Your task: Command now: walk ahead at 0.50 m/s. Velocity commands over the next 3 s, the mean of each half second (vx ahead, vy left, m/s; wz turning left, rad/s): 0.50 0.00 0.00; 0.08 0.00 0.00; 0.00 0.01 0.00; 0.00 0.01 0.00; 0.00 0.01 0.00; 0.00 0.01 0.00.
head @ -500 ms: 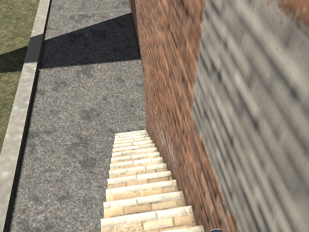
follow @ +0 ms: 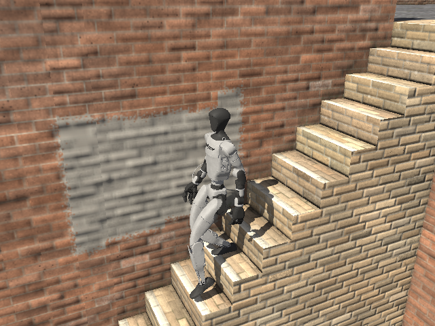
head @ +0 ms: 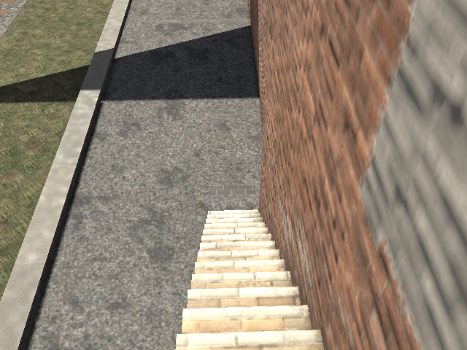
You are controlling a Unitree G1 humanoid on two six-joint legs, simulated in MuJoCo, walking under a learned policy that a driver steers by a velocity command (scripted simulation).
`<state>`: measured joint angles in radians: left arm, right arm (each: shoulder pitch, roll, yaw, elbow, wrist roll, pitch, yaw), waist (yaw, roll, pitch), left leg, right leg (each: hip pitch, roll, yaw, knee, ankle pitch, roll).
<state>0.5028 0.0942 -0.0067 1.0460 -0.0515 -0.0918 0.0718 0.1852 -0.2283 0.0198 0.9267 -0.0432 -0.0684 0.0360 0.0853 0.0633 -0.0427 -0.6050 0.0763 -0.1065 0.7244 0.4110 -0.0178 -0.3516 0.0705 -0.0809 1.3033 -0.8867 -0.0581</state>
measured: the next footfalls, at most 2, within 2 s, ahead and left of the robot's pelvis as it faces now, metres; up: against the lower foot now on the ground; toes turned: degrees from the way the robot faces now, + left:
left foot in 0.04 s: +0.13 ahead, +0.13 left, -0.20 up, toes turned +3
right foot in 0.54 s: +0.39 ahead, -0.20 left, -0.41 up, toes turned -3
